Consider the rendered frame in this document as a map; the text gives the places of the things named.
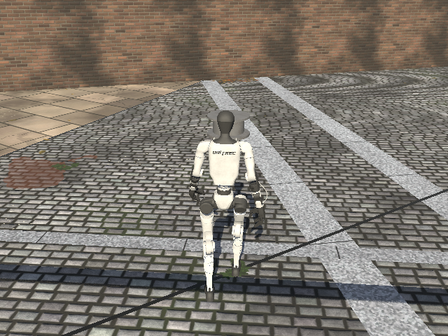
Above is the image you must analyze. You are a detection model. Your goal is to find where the right robot hand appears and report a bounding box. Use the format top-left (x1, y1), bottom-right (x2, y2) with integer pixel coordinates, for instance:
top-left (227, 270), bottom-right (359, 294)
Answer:
top-left (248, 207), bottom-right (265, 228)

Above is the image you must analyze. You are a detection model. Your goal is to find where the left robot hand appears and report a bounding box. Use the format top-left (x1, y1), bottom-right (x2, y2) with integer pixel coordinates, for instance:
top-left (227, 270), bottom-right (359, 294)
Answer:
top-left (189, 188), bottom-right (205, 201)

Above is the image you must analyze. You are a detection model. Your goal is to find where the robot right forearm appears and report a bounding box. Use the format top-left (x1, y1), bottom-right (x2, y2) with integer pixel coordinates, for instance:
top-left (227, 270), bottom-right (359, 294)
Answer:
top-left (249, 171), bottom-right (264, 208)

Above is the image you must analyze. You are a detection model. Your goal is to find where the robot left foot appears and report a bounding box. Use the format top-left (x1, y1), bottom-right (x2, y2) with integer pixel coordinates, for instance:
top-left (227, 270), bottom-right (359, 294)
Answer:
top-left (204, 283), bottom-right (215, 302)

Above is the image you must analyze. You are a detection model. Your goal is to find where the robot head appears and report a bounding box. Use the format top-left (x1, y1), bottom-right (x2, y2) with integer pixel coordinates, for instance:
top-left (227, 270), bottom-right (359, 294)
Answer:
top-left (213, 111), bottom-right (237, 144)

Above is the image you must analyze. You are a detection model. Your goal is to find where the robot left forearm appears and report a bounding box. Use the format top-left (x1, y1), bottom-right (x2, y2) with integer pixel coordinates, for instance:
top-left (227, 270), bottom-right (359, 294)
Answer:
top-left (189, 167), bottom-right (200, 190)

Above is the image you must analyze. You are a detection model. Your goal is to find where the robot right upper arm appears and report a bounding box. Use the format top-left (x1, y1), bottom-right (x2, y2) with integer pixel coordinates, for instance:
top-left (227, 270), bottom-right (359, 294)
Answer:
top-left (239, 141), bottom-right (256, 182)

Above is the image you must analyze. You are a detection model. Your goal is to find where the robot left upper arm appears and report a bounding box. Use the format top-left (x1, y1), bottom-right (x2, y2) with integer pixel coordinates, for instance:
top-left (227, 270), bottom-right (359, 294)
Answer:
top-left (192, 140), bottom-right (211, 177)

